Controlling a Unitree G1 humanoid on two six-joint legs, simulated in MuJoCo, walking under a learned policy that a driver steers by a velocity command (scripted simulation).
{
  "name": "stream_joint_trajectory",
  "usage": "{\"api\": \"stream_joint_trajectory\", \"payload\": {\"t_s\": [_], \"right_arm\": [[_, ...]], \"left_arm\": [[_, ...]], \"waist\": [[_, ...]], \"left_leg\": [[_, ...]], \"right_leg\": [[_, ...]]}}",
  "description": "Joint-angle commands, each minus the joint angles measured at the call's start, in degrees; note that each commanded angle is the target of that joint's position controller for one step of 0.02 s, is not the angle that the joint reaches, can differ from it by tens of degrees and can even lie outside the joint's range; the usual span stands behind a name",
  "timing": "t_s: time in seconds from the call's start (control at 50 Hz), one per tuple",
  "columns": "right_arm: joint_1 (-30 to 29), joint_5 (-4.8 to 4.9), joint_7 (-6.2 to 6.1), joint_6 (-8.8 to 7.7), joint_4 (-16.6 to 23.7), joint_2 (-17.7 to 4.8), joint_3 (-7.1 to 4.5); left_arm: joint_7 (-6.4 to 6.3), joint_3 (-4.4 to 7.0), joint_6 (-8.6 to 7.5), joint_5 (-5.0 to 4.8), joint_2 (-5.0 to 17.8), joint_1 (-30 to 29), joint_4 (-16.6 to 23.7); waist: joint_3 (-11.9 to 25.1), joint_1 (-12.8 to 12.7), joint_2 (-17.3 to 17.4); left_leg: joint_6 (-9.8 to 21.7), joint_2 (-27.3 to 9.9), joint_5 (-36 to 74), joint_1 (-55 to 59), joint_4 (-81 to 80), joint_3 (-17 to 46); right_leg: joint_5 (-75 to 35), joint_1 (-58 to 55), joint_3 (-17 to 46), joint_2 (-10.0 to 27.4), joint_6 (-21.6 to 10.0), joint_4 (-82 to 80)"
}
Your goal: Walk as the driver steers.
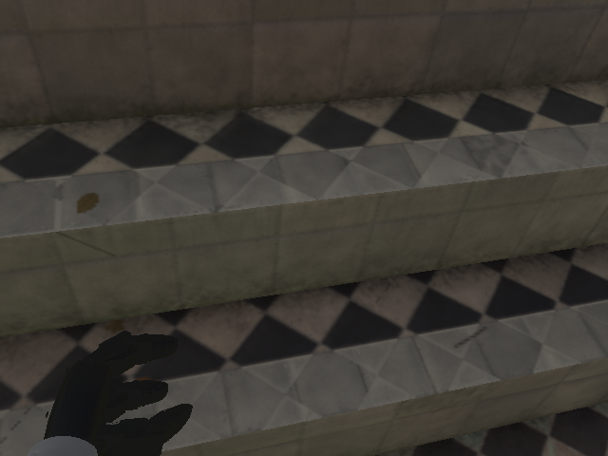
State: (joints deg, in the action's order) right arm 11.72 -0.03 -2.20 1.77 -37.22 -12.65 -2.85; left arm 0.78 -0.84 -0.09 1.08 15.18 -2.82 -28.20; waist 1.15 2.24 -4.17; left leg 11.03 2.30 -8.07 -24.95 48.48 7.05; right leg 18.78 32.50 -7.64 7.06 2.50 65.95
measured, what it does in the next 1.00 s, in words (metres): goes down, backwards: right foot, then left foot 0.22 m lower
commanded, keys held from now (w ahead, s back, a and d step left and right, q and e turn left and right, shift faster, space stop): q+shift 0.26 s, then e+shift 0.74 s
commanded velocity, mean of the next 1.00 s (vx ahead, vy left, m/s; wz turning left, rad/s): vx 0.00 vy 0.00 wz -0.03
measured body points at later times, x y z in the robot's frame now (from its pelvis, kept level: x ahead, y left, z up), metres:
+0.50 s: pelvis -0.16 +0.12 -0.14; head -0.14 +0.14 +0.31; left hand -0.04 +0.40 -0.20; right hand +0.05 -0.07 -0.25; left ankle -0.24 +0.23 -0.89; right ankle +0.00 -0.06 -0.72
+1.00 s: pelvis -0.18 +0.14 -0.20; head -0.14 +0.14 +0.25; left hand +0.10 +0.34 -0.21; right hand -0.13 -0.16 -0.32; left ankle -0.31 +0.21 -0.95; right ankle -0.05 +0.02 -0.74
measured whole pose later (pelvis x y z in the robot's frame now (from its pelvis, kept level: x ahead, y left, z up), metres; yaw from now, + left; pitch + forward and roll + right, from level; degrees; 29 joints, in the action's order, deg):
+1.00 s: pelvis -0.18 +0.14 -0.20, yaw +2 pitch +2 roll -4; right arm 21.6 1.6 -8.6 5.8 -43.0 -18.4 -3.1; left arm 1.0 -3.5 5.9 -1.4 8.8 -4.9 -20.4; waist -3.2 -1.8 5.4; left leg 0.1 -8.2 -14.1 4.0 15.2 -21.1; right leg 41.4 58.7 -7.8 3.9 0.0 89.9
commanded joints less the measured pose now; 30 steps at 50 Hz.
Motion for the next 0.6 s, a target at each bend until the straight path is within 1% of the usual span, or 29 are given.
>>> {"api": "stream_joint_trajectory", "payload": {"t_s": [0.02,0.04,0.06,0.08,0.1,0.12,0.14,0.16,0.18,0.2,0.22,0.24,0.26,0.28,0.3,0.32,0.34,0.36,0.38,0.4,0.44,0.46,0.48,0.5,0.52,0.54,0.56,0.58,0.6], "right_arm": [[-4.4,0.82,-1.98,2.54,5.2,-7.3,-1.60],[-10.0,-0.51,-2.61,2.54,9.3,-8.1,-1.61],[-13.3,-1.32,-2.59,2.10,12.3,-8.1,-1.27],[-15.1,-2.43,-2.40,1.05,13.8,-9.3,-1.54],[-16.0,-1.02,-2.33,0.02,15.6,-9.3,-1.62],[-15.0,0.63,-1.90,0.20,15.4,-6.2,-0.77],[-6.3,2.04,-0.85,0.76,12.6,-2.3,-0.43],[-5.3,3.03,0.15,-1.12,14.2,-1.4,-0.17],[1.1,1.26,0.49,-1.76,11.7,-8.2,-3.15],[1.7,0.19,0.17,-0.30,12.4,-11.5,-4.22],[5.0,-0.12,-0.75,2.20,12.2,-12.5,-3.48],[3.5,-0.89,-1.56,3.32,13.0,-12.9,-3.32],[0.4,-1.34,-1.72,3.77,13.0,-14.2,-3.84],[-2.2,-1.51,-1.41,3.43,13.3,-10.7,-2.40],[-4.8,-0.99,-1.01,2.82,13.1,-6.7,-0.65],[-2.3,-0.07,-0.03,2.05,10.8,-4.5,0.67],[-1.6,0.46,0.17,1.70,9.3,-1.4,2.30],[-0.3,0.33,0.72,1.38,6.4,-0.3,2.98],[1.1,-0.91,1.33,1.16,2.9,0.4,3.50],[6.5,-2.86,1.64,0.77,-1.7,2.7,4.36],[5.1,-2.70,2.81,0.59,-4.2,1.0,3.95],[4.1,-1.44,2.48,0.46,-5.1,-0.4,3.16],[0.1,-2.13,2.00,-0.21,-5.6,-0.4,3.72],[-1.5,-4.50,1.31,-0.27,-6.6,-4.5,3.50],[4.0,-6.64,-0.05,-0.49,-7.7,-11.9,1.66],[7.2,-4.95,0.67,-1.00,-8.5,-15.0,-1.54],[5.6,-4.40,0.50,1.33,-7.8,-14.9,-0.92],[6.8,-3.07,-0.67,2.77,-7.2,-13.7,-1.15],[3.8,-1.64,-1.71,3.12,-5.3,-12.2,-0.86]], "left_arm": [[-0.25,-1.14,-0.30,-0.86,-2.0,2.9,3.3],[-0.77,-0.40,-0.16,-1.59,-0.7,7.5,2.2],[-1.48,0.34,0.12,-2.32,0.7,10.4,1.3],[-2.03,0.88,0.02,-2.48,0.7,13.4,-0.8],[-2.62,1.47,0.35,-3.22,0.6,21.1,-3.1],[-3.17,1.66,1.49,-2.55,-1.2,19.6,-4.2],[-3.55,1.57,3.01,-1.68,-2.0,10.9,-5.1],[-4.55,2.24,2.64,4.29,3.3,8.9,-1.8],[-5.47,1.65,1.08,4.36,0.1,-1.4,4.2],[-6.88,0.64,0.77,0.27,-2.5,-7.3,4.4],[-8.36,0.47,1.24,-1.51,-1.1,-6.9,4.1],[-9.81,0.41,1.24,-2.17,-1.3,-3.8,3.9],[-10.67,1.10,0.44,-0.75,-1.2,0.0,3.5],[-10.48,1.13,0.20,0.75,0.8,3.0,2.5],[-9.95,1.89,-0.14,1.43,3.1,6.3,2.2],[-9.41,1.94,-1.03,2.07,3.7,5.4,3.1],[-8.59,2.08,-1.16,2.48,4.2,5.7,2.8],[-8.10,1.93,-0.93,1.03,2.9,5.5,2.8],[-7.47,1.88,-0.62,-0.81,0.6,7.6,2.3],[-6.57,1.44,-0.60,-2.32,-1.6,8.4,1.5],[-6.53,1.44,0.30,-3.39,-3.5,8.3,3.3],[-6.34,1.40,1.43,-2.78,-5.0,10.6,2.6],[-5.40,1.38,2.79,-2.50,-8.1,17.4,0.8],[-4.51,0.85,2.62,-2.58,-12.3,19.8,-0.2],[-3.85,-0.22,1.03,-2.96,-15.1,17.1,0.3],[-3.02,-0.72,-0.57,-2.96,-12.0,20.7,2.2],[-2.55,-0.45,-1.38,-2.85,-8.5,14.7,3.7],[-2.04,-1.02,-2.40,-2.98,-7.2,3.0,7.6],[-2.00,-0.55,-2.27,-3.40,-5.3,1.1,7.0]], "waist": [[3.5,-5.7,16.4],[9.7,-7.4,21.1],[10.4,-7.7,19.6],[12.7,-7.7,18.9],[14.3,-10.6,16.7],[11.2,-10.1,10.4],[5.4,-2.9,-3.8],[8.2,-2.3,-26.5],[7.6,1.2,-20.5],[1.3,5.0,-14.0],[-0.5,7.7,-6.9],[-1.0,5.6,-0.2],[-2.1,3.7,8.1],[-1.1,1.8,7.5],[-0.3,-0.1,6.3],[1.2,0.8,5.3],[1.7,0.5,2.6],[1.7,-0.4,-0.6],[1.5,-2.3,0.1],[0.9,-2.2,-0.4],[-0.2,-4.2,-1.0],[-1.9,-5.2,1.5],[-2.6,-9.1,7.3],[1.0,-8.8,16.3],[6.8,-6.3,17.1],[7.9,-6.8,19.4],[4.6,-6.4,17.1],[1.4,-4.1,16.1],[4.5,-4.4,10.1]], "left_leg": [[3.2,-1.7,26.0,5.2,-8.5,8.7],[4.2,-4.2,30.1,7.1,-11.8,13.8],[5.5,-8.4,34.7,8.2,-13.1,19.9],[6.4,-13.3,40.5,6.1,-11.2,27.6],[3.0,-14.3,24.3,-4.2,-5.7,32.0],[-2.0,-9.0,4.3,-12.8,-5.1,26.3],[-6.2,0.8,-24.7,-20.7,6.8,15.6],[-12.9,10.3,-31.3,-28.9,40.4,1.5],[-17.3,3.0,-26.4,-25.4,65.7,2.2],[-18.7,0.1,-21.9,-23.6,79.4,4.2],[-19.6,-2.1,-15.2,-20.7,75.9,4.2],[-19.8,-2.9,-9.0,-21.1,72.7,3.8],[-20.1,-2.9,1.1,-19.4,71.5,1.6],[-18.4,-3.5,3.8,-18.2,65.1,-0.1],[-17.3,-4.1,5.0,-18.4,57.2,-1.4],[-15.9,-5.1,8.5,-13.1,46.3,-2.8],[-14.1,-6.3,7.5,-8.9,32.8,-4.5],[-12.6,-6.8,8.3,-4.7,19.6,-7.1],[-11.5,-6.6,14.1,-0.7,8.6,-11.3],[-9.3,-7.6,24.1,3.7,-0.2,-13.5],[-6.3,-5.8,36.2,9.6,-27.7,-17.4],[-6.0,-7.5,37.1,12.7,-39.5,-14.4],[-6.0,-11.2,43.5,15.9,-45.8,-8.4],[-7.8,-16.4,76.1,25.4,-37.3,-5.7],[-10.6,-20.9,108.5,32.3,-17.8,-4.4],[-0.8,-30.6,97.3,35.5,-15.3,-2.0],[2.0,-21.6,75.5,40.9,-14.4,-6.3],[0.8,-20.0,64.1,43.3,-17.5,-7.2],[-0.2,-19.9,54.0,39.3,-18.0,-7.1]], "right_leg": [[8.9,1.7,-0.8,-11.9,3.3,-6.9],[11.8,-3.7,6.7,-9.3,2.8,-8.1],[13.9,-3.9,8.2,-8.7,2.8,-11.6],[9.1,-7.1,12.5,-7.8,2.2,-7.7],[4.5,-16.4,18.9,-4.5,-1.8,-16.3],[-1.8,-23.6,15.1,-5.6,-3.3,-31.7],[-3.7,-27.6,15.1,-2.6,-3.5,-40.1],[7.7,-20.2,44.5,17.2,-18.8,-53.3],[27.7,-7.5,56.5,23.3,-23.3,-58.6],[30.2,1.7,47.1,18.2,-18.6,-55.8],[25.9,3.9,34.5,11.9,-14.3,-48.2],[18.4,2.3,27.9,11.7,-13.7,-43.4],[14.2,5.1,19.7,9.1,-12.2,-35.3],[10.9,3.2,16.0,7.4,-12.1,-33.2],[8.4,0.4,15.6,7.4,-12.3,-32.1],[5.8,1.9,12.2,6.1,-11.6,-28.1],[4.0,3.7,10.4,5.2,-10.6,-27.2],[1.9,4.9,8.7,3.8,-10.5,-24.3],[3.1,6.2,9.3,2.8,-10.2,-20.2],[6.3,8.3,11.7,2.2,-10.3,-16.8],[4.0,10.0,12.6,1.0,-8.2,-8.8],[3.4,12.2,9.9,-1.2,-5.9,1.2],[7.6,14.5,5.3,-6.0,-3.8,16.6],[24.7,27.8,5.1,-10.3,-0.9,45.9],[29.5,40.1,7.0,-12.6,2.0,72.8],[25.7,46.7,9.6,-8.1,4.0,70.3],[24.7,55.5,7.8,-9.6,4.8,70.8],[23.1,60.0,5.2,-5.4,5.3,57.7],[15.5,53.8,6.0,-4.9,5.8,54.9]]}}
